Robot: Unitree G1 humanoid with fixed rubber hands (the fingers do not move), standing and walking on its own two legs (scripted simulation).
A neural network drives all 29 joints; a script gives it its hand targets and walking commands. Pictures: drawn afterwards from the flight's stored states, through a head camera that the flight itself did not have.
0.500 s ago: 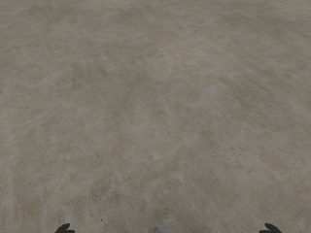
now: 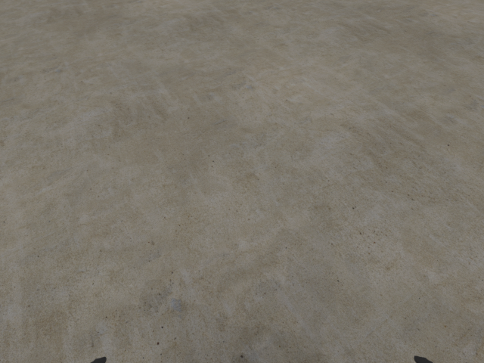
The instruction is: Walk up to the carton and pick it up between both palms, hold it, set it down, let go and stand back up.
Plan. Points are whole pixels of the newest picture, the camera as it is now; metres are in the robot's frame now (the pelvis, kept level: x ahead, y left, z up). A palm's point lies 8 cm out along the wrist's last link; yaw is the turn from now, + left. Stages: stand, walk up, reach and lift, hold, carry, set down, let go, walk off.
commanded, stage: stand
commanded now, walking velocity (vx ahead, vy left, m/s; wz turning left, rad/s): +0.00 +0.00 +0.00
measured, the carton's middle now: out of the picture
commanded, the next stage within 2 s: walk up in 1.98 s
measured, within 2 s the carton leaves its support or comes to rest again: neither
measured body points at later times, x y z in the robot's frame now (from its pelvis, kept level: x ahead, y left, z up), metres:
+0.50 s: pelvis +0.01 +0.00 +0.00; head +0.02 +0.00 +0.45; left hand +0.10 +0.30 -0.12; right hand +0.10 -0.31 -0.13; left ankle +0.01 +0.13 -0.75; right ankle +0.00 -0.12 -0.75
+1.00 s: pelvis +0.02 +0.00 +0.00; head +0.02 -0.01 +0.45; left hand +0.11 +0.30 -0.12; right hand +0.11 -0.31 -0.13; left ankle +0.01 +0.13 -0.75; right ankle +0.00 -0.12 -0.75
